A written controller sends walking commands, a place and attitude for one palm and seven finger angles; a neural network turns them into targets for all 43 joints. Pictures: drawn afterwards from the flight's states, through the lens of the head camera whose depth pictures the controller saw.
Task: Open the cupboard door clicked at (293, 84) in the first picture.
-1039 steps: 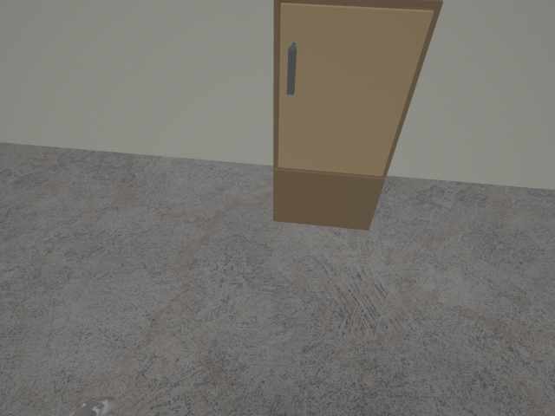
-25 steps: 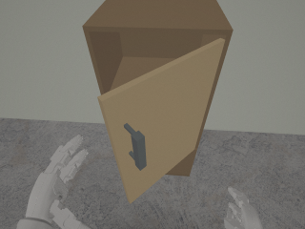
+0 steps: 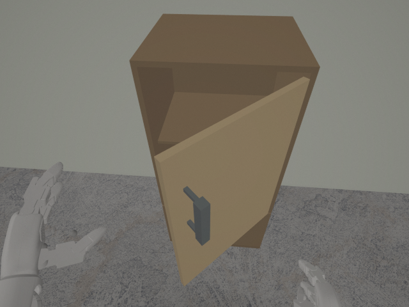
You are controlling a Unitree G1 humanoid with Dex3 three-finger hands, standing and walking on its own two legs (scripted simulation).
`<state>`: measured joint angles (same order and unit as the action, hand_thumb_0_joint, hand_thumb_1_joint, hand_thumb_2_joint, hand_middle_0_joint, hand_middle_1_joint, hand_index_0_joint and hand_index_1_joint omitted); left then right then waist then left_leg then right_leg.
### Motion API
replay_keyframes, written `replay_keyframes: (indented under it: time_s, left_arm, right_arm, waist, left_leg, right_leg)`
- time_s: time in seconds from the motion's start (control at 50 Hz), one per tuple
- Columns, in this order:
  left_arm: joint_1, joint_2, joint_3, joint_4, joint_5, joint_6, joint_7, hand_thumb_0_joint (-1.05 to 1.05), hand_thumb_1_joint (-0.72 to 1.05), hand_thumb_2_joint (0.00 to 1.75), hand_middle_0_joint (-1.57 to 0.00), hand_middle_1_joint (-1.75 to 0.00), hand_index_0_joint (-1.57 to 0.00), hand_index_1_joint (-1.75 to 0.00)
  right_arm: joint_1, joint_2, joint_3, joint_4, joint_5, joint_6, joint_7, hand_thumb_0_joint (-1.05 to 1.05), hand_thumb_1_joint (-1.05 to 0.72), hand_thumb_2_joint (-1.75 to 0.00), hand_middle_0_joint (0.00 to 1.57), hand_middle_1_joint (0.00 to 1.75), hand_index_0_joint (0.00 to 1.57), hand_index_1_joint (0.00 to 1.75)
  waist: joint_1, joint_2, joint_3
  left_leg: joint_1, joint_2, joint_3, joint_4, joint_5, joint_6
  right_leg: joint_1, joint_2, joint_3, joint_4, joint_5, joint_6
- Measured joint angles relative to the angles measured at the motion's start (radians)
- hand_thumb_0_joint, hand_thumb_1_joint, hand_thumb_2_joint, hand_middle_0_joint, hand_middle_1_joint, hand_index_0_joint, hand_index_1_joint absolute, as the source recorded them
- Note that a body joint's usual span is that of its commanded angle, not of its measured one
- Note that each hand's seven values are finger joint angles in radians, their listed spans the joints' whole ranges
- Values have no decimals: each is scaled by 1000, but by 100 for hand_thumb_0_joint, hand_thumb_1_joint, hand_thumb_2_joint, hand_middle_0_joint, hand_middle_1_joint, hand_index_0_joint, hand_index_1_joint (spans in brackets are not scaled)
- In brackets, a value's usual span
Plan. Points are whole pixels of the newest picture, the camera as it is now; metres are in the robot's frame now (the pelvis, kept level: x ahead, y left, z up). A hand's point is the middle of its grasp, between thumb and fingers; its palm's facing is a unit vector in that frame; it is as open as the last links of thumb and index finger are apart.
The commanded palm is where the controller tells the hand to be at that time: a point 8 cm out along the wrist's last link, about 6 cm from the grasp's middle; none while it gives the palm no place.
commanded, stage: draw the hand back to the body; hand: left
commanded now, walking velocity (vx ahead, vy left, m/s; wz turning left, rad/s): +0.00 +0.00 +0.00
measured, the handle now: (195, 215) +0.30 +0.06 +0.02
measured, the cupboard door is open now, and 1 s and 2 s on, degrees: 45 45 45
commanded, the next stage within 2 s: step back with the hand held close in 0.62 s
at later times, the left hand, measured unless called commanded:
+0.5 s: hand (64, 218) +0.20 +0.24 +0.15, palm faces +0.43 -0.82 -0.38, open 7.6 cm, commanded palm +0.15 +0.28 +0.18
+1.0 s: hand (76, 218) +0.20 +0.22 +0.15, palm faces +0.33 -0.81 -0.49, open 7.4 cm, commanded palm +0.14 +0.27 +0.18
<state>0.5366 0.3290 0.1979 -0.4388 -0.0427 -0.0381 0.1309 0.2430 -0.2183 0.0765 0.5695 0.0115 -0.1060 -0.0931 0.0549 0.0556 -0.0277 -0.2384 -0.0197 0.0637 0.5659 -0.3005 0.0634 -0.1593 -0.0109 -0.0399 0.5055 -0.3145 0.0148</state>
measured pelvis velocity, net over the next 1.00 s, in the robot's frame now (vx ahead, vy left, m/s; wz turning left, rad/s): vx -0.01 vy -0.03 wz -0.04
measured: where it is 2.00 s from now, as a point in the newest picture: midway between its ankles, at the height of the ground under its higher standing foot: outside the picture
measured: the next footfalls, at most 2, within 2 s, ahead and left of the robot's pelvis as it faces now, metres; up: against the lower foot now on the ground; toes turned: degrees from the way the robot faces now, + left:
none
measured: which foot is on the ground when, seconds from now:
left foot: down 0.00-1.00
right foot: down 0.00-1.00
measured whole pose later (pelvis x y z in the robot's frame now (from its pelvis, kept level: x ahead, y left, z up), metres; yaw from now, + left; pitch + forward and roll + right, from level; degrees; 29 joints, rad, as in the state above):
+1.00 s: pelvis -0.01 -0.03 +0.01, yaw -2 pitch +0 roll -1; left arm 0.53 0.39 0.35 -0.42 -0.05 -0.12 0.10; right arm 0.15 -0.25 0.00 0.57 0.02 0.00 -0.08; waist 0.02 0.06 0.03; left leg -0.22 0.03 0.09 0.45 -0.22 0.03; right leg -0.16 0.04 -0.01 0.39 -0.22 -0.02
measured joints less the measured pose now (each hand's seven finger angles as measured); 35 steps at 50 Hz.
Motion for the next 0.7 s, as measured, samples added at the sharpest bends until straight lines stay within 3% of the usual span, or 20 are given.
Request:
replay_keyframes:
  time_s: [0.32, 0.46, 0.7]
  left_arm:
    - [-97, 27, 148, 42, -18, -16, 0, 1, 73, 82, -20, -30, -20, -30]
    - [-92, -6, 116, 71, -22, -14, -15, 1, 85, 88, -20, -30, -20, -30]
    - [-85, 12, 126, 75, -26, -29, -18, 1, 89, 90, -21, -30, -21, -30]
  right_arm:
    - [-46, -18, -35, 46, -6, 19, 20, 1, -90, -90, 21, 30, 21, 30]
    - [-51, -19, -43, 53, -8, 30, 23, 1, -90, -90, 21, 30, 21, 30]
    - [-49, -17, -49, 75, -7, 24, 15, 1, -90, -90, 20, 30, 21, 30]
  waist:
    - [17, -3, 39]
    - [13, 4, 51]
    - [13, 13, 52]
  left_leg:
    - [109, 0, 3, -125, 53, -11]
    - [121, 9, 0, -146, 66, -21]
    - [138, 30, -8, -151, 67, -42]
  right_leg:
    - [104, 6, 5, -119, 51, -9]
    - [113, 15, 3, -134, 60, -20]
    - [135, 37, -4, -149, 64, -41]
